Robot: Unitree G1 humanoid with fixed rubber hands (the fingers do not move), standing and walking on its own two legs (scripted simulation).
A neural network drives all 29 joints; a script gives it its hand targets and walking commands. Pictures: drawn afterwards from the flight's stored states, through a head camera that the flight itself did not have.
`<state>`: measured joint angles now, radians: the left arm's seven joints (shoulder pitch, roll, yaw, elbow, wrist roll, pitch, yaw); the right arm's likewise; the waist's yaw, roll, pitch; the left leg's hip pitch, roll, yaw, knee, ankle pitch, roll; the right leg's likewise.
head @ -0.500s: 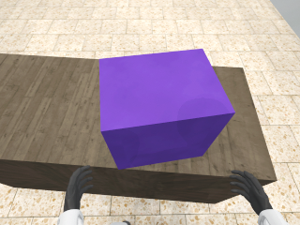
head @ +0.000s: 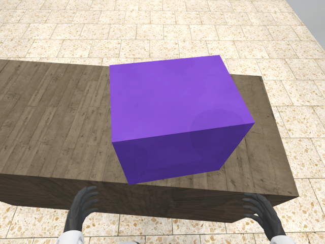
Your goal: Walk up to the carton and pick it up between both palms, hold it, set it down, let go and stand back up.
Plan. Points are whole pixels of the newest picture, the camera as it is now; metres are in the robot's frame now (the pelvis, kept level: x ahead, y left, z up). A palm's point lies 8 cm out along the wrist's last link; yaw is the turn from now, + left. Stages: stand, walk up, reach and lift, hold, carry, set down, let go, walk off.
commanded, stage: set down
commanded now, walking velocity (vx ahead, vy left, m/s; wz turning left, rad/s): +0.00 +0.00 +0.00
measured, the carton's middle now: (171, 124) +0.41 +0.02 +0.00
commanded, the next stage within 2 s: let go in 0.82 s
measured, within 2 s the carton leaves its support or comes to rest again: neither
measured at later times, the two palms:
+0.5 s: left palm (78, 224) +0.14 +0.23 -0.07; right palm (261, 234) +0.16 -0.22 -0.09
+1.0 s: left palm (80, 222) +0.15 +0.23 -0.08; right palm (256, 231) +0.17 -0.21 -0.09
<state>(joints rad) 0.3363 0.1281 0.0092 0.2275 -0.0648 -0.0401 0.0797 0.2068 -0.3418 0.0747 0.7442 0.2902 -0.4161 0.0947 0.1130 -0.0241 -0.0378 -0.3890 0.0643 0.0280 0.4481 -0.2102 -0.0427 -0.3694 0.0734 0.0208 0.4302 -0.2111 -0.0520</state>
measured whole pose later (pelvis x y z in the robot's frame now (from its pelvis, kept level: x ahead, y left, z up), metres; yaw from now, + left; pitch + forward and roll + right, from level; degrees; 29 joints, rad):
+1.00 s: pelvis +0.00 +0.00 +0.00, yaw +0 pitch +8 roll +0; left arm 0.25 0.18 0.01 0.33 -0.04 0.09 0.00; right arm 0.16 -0.22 0.07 0.74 0.10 -0.32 -0.02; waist 0.07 -0.02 0.02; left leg -0.36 0.06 0.03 0.45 -0.22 -0.04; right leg -0.34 0.07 0.02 0.43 -0.22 -0.05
